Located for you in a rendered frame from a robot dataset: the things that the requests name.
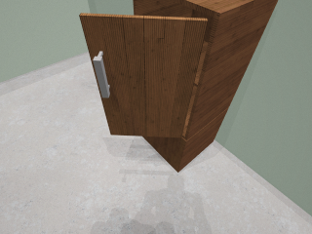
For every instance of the handle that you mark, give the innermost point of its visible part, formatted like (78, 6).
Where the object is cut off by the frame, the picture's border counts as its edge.
(101, 75)

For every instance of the cupboard door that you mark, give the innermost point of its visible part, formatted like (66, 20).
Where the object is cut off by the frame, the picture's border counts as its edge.
(150, 64)

